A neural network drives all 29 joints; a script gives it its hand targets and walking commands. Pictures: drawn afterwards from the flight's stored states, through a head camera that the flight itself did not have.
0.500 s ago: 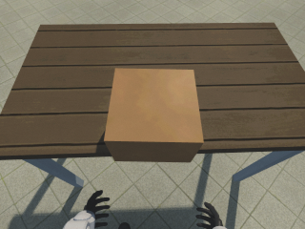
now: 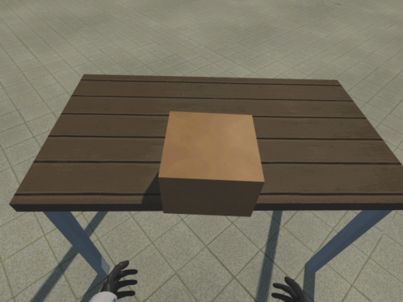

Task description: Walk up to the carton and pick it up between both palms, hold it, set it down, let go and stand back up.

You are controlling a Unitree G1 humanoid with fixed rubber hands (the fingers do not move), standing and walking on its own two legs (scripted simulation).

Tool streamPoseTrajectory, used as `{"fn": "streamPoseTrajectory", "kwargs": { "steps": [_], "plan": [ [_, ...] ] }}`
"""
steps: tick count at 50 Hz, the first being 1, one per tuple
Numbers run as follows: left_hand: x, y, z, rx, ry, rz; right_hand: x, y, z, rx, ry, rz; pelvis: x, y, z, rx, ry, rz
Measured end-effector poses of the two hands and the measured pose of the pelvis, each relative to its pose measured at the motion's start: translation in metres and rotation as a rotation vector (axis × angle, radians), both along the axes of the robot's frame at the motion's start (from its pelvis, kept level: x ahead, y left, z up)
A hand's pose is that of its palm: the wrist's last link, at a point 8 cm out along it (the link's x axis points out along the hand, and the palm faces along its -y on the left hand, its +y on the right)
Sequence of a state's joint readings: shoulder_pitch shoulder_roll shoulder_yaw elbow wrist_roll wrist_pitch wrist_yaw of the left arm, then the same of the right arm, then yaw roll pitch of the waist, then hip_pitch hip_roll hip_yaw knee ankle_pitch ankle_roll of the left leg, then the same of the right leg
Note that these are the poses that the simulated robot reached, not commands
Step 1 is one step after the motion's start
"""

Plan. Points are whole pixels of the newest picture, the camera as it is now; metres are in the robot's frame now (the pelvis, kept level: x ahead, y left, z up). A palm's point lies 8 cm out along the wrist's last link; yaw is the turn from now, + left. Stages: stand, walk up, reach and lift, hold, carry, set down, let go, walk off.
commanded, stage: reach and lift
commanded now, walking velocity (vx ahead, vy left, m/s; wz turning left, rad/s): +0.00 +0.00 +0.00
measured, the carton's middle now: (209, 162) +0.45 -0.01 +0.00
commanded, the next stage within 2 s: none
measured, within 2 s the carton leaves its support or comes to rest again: neither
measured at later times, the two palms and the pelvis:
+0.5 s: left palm (114, 264) +0.20 +0.18 -0.04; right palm (312, 278) +0.19 -0.22 -0.04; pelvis -0.02 +0.03 -0.01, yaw -1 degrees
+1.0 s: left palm (107, 225) +0.27 +0.20 +0.01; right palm (312, 238) +0.25 -0.22 +0.01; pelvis +0.04 +0.02 +0.00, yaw -2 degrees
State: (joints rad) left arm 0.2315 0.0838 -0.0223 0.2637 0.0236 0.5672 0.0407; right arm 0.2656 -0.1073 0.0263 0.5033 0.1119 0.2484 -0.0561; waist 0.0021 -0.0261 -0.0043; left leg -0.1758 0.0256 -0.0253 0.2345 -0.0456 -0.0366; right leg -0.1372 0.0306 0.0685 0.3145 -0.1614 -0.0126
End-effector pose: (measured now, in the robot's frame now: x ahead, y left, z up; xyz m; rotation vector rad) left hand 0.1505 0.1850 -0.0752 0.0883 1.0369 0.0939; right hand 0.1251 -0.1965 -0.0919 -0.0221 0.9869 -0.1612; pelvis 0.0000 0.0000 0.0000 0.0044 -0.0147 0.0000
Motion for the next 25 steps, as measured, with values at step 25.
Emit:
{"fn": "streamPoseTrajectory", "kwargs": {
  "steps": [25],
  "plan": [
    [0.054,-0.006,0.040,-0.007,-0.252,-0.024,0.062,-0.020,0.053,0.019,-0.288,0.066,-0.022,0.026,-0.012,0.002,-0.023,-0.024]
  ]
}}
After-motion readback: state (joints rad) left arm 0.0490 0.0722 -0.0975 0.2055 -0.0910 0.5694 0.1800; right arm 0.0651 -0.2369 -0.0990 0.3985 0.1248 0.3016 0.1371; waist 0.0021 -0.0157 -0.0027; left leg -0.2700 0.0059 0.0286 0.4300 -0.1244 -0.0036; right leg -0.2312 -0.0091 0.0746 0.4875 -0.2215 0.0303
